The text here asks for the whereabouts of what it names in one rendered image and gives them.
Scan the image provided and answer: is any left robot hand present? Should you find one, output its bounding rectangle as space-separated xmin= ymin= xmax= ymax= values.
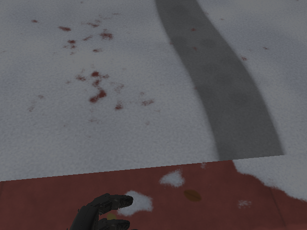
xmin=66 ymin=193 xmax=138 ymax=230

